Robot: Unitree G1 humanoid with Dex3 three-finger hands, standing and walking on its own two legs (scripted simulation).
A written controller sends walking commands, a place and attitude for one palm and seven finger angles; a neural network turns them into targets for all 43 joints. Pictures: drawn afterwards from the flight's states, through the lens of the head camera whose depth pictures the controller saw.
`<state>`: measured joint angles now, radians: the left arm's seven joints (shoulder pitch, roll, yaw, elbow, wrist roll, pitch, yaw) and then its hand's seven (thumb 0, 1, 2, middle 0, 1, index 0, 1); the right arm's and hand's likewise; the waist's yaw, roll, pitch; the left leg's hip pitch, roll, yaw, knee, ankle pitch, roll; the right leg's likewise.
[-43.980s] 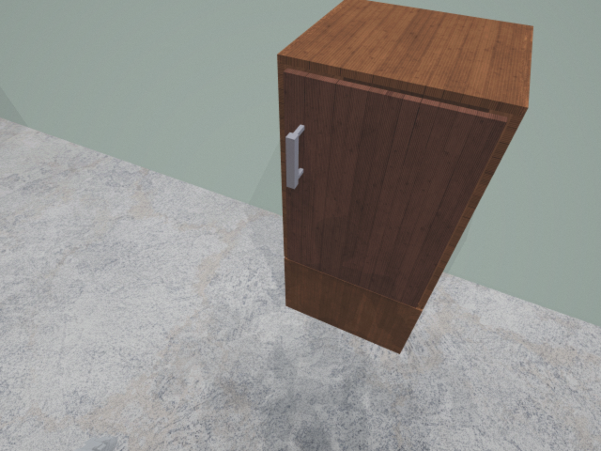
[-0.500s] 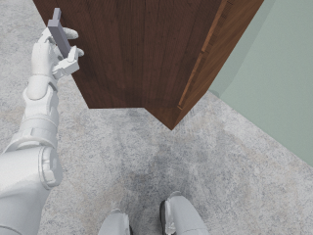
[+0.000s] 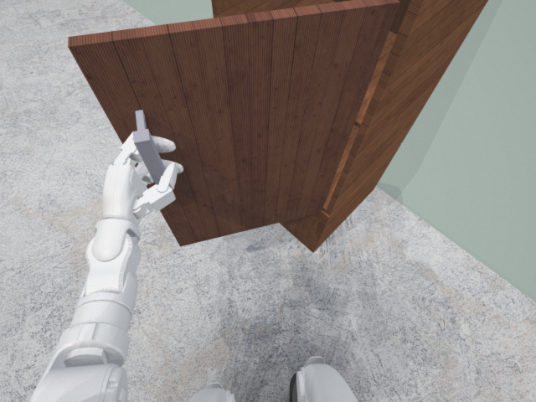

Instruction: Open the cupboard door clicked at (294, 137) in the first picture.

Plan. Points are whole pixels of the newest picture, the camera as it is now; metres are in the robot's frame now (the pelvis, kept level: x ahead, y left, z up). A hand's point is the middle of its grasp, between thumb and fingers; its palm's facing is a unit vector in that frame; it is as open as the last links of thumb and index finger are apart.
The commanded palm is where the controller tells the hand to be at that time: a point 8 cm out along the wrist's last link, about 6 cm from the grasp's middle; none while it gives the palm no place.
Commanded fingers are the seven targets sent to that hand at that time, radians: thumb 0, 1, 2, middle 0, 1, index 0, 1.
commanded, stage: pull the door open along its arc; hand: left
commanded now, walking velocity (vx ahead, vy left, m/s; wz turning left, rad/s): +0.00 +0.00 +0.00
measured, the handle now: (153, 154) +0.47 +0.16 +0.05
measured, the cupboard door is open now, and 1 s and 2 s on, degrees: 60 87 88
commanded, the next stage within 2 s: open thumb and fingers to let go in 0.44 s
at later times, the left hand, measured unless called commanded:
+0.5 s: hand (238, 275) +0.28 +0.03 +0.05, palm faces +0.29 -0.96 -0.03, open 6.1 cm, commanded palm +0.23 +0.08 +0.04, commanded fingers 0.00 0.90 0.90 -0.40 -1.35 -0.40 -1.35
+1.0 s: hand (239, 273) +0.28 +0.03 +0.05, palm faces +0.37 -0.93 -0.02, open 11.6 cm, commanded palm +0.24 +0.08 +0.04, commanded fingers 0.00 -0.50 0.30 -0.28 -1.10 -0.28 -1.10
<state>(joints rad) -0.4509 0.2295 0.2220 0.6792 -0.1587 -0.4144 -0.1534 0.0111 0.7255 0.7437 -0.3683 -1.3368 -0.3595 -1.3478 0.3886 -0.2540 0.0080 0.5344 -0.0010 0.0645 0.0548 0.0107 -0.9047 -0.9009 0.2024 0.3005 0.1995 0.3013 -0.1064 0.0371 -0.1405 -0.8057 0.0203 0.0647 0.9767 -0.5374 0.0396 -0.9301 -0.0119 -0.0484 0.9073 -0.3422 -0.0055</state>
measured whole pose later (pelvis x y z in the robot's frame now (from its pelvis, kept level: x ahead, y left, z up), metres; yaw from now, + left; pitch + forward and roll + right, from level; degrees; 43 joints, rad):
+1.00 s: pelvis -0.02 -0.06 +0.00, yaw +5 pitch +13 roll +2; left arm 0.02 -0.10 -0.19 0.25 0.08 -0.35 0.52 0.01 -0.12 0.46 -0.32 -1.23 -0.32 -1.24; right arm 0.20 -0.21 -0.01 0.60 -0.07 -0.06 0.00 0.02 -0.90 -0.90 0.20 0.30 0.20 0.30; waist -0.01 0.03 -0.13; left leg -0.71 0.00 -0.01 0.98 -0.51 -0.03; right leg -0.84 -0.04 -0.11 0.99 -0.39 -0.08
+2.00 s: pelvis -0.02 -0.01 -0.01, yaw +3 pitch +13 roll +0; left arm 0.16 0.04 -0.25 0.04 0.01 -0.29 0.06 -0.01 -0.50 0.30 -0.15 -0.30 -0.16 -0.31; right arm 0.26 -0.22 0.03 0.45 -0.01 -0.07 0.02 0.02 -0.90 -0.90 0.20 0.30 0.20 0.30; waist 0.00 0.02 -0.11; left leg -0.74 -0.02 0.04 1.07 -0.56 0.04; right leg -0.86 -0.06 -0.06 1.04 -0.40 -0.01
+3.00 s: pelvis -0.02 -0.01 -0.01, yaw +4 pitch +11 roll -2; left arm 0.55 0.22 0.01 -0.34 -0.19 -0.24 -0.18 -0.01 -0.50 0.30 -0.15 -0.30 -0.15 -0.30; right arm 0.29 -0.23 0.04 0.39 0.03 -0.11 -0.04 0.02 -0.90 -0.90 0.20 0.30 0.20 0.30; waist 0.01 0.05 -0.14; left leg -0.71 0.00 0.00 1.11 -0.59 0.03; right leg -0.81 -0.04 -0.10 1.04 -0.42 -0.02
